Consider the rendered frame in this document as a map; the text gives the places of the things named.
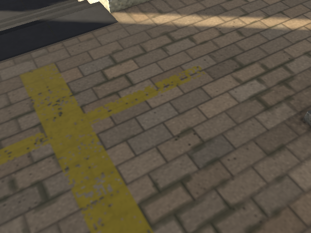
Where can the stairs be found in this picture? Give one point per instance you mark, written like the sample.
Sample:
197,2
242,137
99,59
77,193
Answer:
48,11

